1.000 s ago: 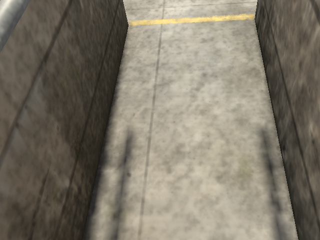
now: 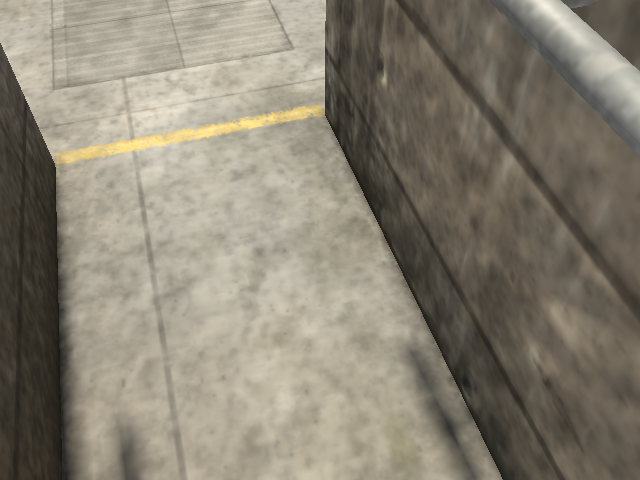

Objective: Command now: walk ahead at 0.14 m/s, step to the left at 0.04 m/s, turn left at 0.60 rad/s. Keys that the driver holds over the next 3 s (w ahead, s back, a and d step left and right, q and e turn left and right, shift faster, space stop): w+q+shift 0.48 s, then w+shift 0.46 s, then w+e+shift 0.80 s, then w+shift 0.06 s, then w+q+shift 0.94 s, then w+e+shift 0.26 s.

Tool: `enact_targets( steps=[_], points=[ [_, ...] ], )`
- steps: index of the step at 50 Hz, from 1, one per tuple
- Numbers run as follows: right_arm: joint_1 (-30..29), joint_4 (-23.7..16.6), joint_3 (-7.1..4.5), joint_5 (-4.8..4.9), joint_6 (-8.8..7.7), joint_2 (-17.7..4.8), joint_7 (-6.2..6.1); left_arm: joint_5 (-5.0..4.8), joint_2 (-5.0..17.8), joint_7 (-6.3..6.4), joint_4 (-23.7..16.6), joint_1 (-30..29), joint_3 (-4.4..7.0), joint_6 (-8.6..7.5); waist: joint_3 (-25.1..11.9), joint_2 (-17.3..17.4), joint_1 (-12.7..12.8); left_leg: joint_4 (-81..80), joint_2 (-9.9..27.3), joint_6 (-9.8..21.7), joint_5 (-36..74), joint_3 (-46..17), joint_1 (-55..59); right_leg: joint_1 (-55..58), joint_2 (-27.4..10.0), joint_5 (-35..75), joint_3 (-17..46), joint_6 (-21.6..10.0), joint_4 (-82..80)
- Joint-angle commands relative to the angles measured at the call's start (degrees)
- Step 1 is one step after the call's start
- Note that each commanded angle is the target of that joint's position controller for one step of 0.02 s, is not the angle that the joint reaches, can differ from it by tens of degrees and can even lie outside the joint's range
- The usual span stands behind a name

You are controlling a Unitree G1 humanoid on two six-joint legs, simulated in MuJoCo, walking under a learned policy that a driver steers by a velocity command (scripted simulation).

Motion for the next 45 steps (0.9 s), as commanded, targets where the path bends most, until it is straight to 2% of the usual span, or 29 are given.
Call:
enact_targets(
  steps=[1,2,3,4,5,6,7,9,11,12,14,16,20,21,22,24,25,27,28,29,30,31,32,33,35,36,38,41,45],
  points=[
    [4.9,-3.5,-2.41,-0.29,-0.25,-3.5,-0.29,-0.28,5.4,-0.63,-3.9,-0.2,1.73,-0.79,-2.6,-10.6,0.2,0.8,-3.2,3.8,-0.5,3.4,7.4,-9.4,-9.6,-13.6,2.1,-2.3,-2.3],
    [6.4,-3.1,-2.73,-1.18,0.14,-5.0,-0.36,-0.56,4.4,-1.65,-4.4,0.1,1.77,-1.21,0.3,-3.9,0.6,-4.2,-2.2,7.3,9.0,-0.2,7.7,-13.4,-8.0,-13.3,0.7,-0.2,4.4],
    [8.8,-4.3,-4.54,-1.68,-0.16,-12.0,-0.23,0.01,1.9,-2.39,-7.0,-1.9,1.13,-1.78,0.7,12.2,0.2,-15.1,6.8,12.6,23.7,-20.5,12.5,-23.9,0.1,-18.8,-5.1,5.3,27.6],
    [11.6,-5.0,-5.58,-2.97,-1.52,-16.5,1.49,-0.07,1.4,-2.36,-10.7,-4.9,0.64,-1.84,-5.0,15.9,-2.0,-20.3,13.5,20.6,24.4,-40.3,17.1,-31.8,3.6,-23.8,6.2,7.0,43.9],
    [12.5,-5.0,-6.66,-3.66,-2.65,-17.1,2.34,-1.58,2.6,-1.65,-8.7,-1.9,0.97,-2.66,-6.7,10.2,-2.0,-20.8,15.2,24.3,14.9,-41.5,19.9,-37.1,2.7,-21.1,10.6,6.7,48.8],
    [12.0,-4.5,-6.49,-2.9,-3.29,-15.7,2.36,-1.79,5.2,-0.69,-7.9,-1.8,1.49,-3.65,-6.1,6.2,-2.2,-19.9,13.8,21.8,9.4,-41.8,23.5,-40.5,1.8,-14.9,13.0,6.2,51.4],
    [9.5,-5.3,-5.42,-2.32,-1.96,-13.6,1.74,-0.41,5.6,-0.6,-7.4,-3.1,1.54,-4.0,-7.2,5.1,-2.3,-19.9,13.3,21.4,8.9,-40.1,24.1,-42.8,1.5,-11.4,13.9,6.0,52.2],
    [5.5,-6.7,-3.94,-2.81,0.56,-11.2,0.51,-0.58,7.7,-0.97,-8.1,-5.1,2.14,-4.14,-4.4,4.7,-0.4,-20.9,11.5,18.5,6.6,-35.6,17.0,-38.7,0.9,-7.4,14.4,5.4,44.7],
    [8.7,-6.0,-3.86,-2.18,0.42,-11.1,0.49,-1.32,5.7,-0.73,-7.1,-3.7,1.98,-3.37,-3.1,5.3,-0.3,-21.3,10.1,16.5,9.9,-32.0,16.1,-37.0,0.8,-2.8,12.1,4.4,36.4],
    [10.9,-5.7,-4.36,-0.22,-0.63,-12.2,0.39,-0.04,3.3,-0.58,-6.4,-3.7,1.44,-2.93,-3.0,2.7,-0.2,-19.9,9.8,16.0,19.6,-30.6,15.3,-35.3,2.2,-0.2,11.0,4.1,36.1],
    [13.8,-4.6,-5.01,0.45,-1.71,-13.5,0.04,0.6,1.8,-0.38,-5.1,-6.2,0.59,-2.1,-4.0,-0.8,-1.9,-16.7,9.9,14.3,30.3,-27.8,19.6,-38.0,1.7,3.1,9.2,4.9,32.5],
    [16.9,-3.5,-4.79,2.05,-1.15,-13.3,-1.73,0.48,1.3,-1.98,-5.5,-8.6,0.17,-1.17,-4.8,1.4,-2.8,-17.8,9.9,14.0,29.0,-30.5,22.0,-39.5,2.6,4.6,10.1,5.8,33.5],
    [14.0,-6.1,-4.6,-0.47,-1.31,-14.7,-1.97,0.16,6.0,-2.17,-3.1,-8.5,1.75,-2.09,-1.1,14.5,-0.6,-17.0,5.0,9.1,22.2,-27.0,16.4,-33.8,3.8,9.4,9.9,5.0,21.7],
    [17.2,-4.4,-4.78,-0.09,-2.02,-14.0,0.23,2.75,4.6,-5.5,-4.4,-16.2,0.42,-0.92,-4.4,16.1,-7.6,-27.5,5.4,10.3,-13.6,-27.2,12.6,-31.9,1.8,12.4,4.6,3.5,24.1],
    [15.8,-5.0,-3.53,0.43,-2.3,-11.7,0.6,2.92,2.9,-6.14,-7.6,-22.4,-0.36,-0.96,2.7,19.2,-8.9,-31.1,5.3,11.8,-17.1,-29.9,9.2,-33.2,1.0,14.7,6.0,3.3,20.4],
    [9.7,-6.3,-4.3,-2.06,-3.3,-13.9,0.27,1.16,3.0,-6.73,-6.8,-17.8,-1.51,-2.22,2.0,18.1,-5.0,-30.5,3.8,10.1,-14.8,-28.9,4.9,-20.7,1.4,14.9,6.9,1.9,9.2],
    [6.0,-6.1,-4.16,-1.55,-3.97,-13.0,-0.21,0.74,3.4,-6.41,-4.4,-12.5,-1.37,-2.75,-0.2,18.2,-1.8,-28.4,3.6,8.5,-7.1,-27.2,5.0,-11.5,1.8,10.4,6.6,2.8,5.4],
    [7.5,-4.8,-3.52,-2.12,-5.36,-13.0,-0.32,-0.36,6.3,-5.46,-1.5,-6.8,0.61,-2.57,-0.5,17.6,0.5,-27.0,6.5,8.4,-2.7,-27.8,6.0,-3.0,1.8,4.2,4.9,2.6,1.4],
    [6.1,-4.2,-2.93,-3.4,-4.96,-11.7,-0.06,-0.2,9.8,-4.44,2.1,5.1,1.95,-3.18,-4.5,16.0,6.2,-13.7,2.7,7.2,12.2,-24.8,5.3,8.0,2.1,5.0,4.2,2.3,-3.5],
    [5.7,-4.7,-2.66,-3.85,-5.12,-7.0,1.14,2.52,14.0,-3.82,5.1,15.2,3.42,-4.56,-11.8,3.3,9.3,7.6,-2.0,6.7,8.2,-17.0,-4.3,21.3,0.5,-2.0,2.7,1.9,1.6],
    [6.0,-8.9,-0.69,-1.19,-5.92,0.3,2.21,3.18,18.8,-3.45,4.9,19.6,3.98,-6.04,-17.4,-19.8,8.8,27.2,-9.7,5.8,-14.6,-13.9,-20.1,28.6,-15.4,-23.6,31.3,-3.7,-9.4],
    [8.2,-8.0,-0.16,-0.71,-5.48,0.5,1.96,0.52,18.1,-4.2,5.1,17.1,4.25,-5.98,-18.2,-27.4,5.8,39.5,-8.5,7.3,-11.2,-15.2,-25.5,22.3,-19.4,-34.7,50.5,-5.0,-19.3],
    [10.2,-5.1,-0.67,-2.61,-4.88,-1.0,2.82,-0.83,13.6,-3.78,5.5,13.2,3.31,-6.17,-13.3,-19.9,1.9,44.0,-5.5,7.5,-4.3,-15.0,-25.9,16.4,-19.5,-36.3,47.2,-5.7,-16.4],
    [6.2,-3.9,-2.14,-3.99,-4.29,-5.1,4.08,-1.34,8.3,-3.8,5.0,11.0,1.41,-5.81,-10.4,-11.9,3.0,41.1,-2.9,6.3,0.9,-10.5,-24.9,11.0,-17.2,-31.2,36.8,-6.8,-13.2],
    [0.5,-6.2,-3.46,-5.46,-3.64,-8.2,4.55,-1.5,5.3,-2.89,3.4,9.4,-0.71,-5.46,-4.9,-11.7,2.6,29.1,-2.0,3.7,3.2,-9.9,-18.9,1.7,-12.6,-23.3,26.1,-7.0,-15.3],
    [-2.6,-5.6,-2.85,-6.49,-3.31,-7.9,4.48,-0.04,3.6,-2.83,4.1,11.7,-1.69,-4.27,-1.5,-11.1,4.6,28.9,-3.1,2.3,1.3,-8.3,-20.0,1.3,-11.4,-22.6,23.5,-9.3,-16.3],
    [-5.1,-5.8,-1.35,-4.31,-3.08,-3.9,3.94,-1.6,1.9,-2.73,6.8,16.7,-2.19,-4.14,1.5,-8.8,3.9,28.1,-4.7,2.5,-1.0,-8.2,-21.5,0.9,-12.2,-15.3,21.7,-12.3,-14.5],
    [-11.2,-7.1,0.35,-3.77,-3.51,-2.1,4.12,-2.41,3.6,-2.89,8.0,19.6,-1.79,-4.11,3.4,-8.1,3.9,18.9,-3.0,3.8,-0.3,-6.2,-27.6,6.8,-14.1,-2.3,18.2,-12.7,-16.4],
    [-20.6,-9.4,1.14,-1.7,-4.0,-4.1,2.74,-2.31,2.7,-2.84,10.9,22.9,-2.76,-4.96,6.9,-8.9,5.2,6.2,-4.3,5.0,1.1,9.8,-8.1,-3.1,-7.8,21.3,6.6,-12.3,-21.3]
  ],
)
Next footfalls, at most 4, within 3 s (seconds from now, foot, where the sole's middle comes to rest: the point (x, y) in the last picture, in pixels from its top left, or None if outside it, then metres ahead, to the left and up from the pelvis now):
0.04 left None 0.05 0.12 -0.77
0.58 right None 0.42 -0.11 -0.77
1.00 left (230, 436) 0.59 0.21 -0.77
1.42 right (254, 259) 1.07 0.18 -0.77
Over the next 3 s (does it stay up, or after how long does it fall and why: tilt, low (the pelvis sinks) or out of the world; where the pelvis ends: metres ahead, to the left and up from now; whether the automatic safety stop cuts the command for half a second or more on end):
stays up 1.57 0.51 0.01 its command is cut before an obstacle from the start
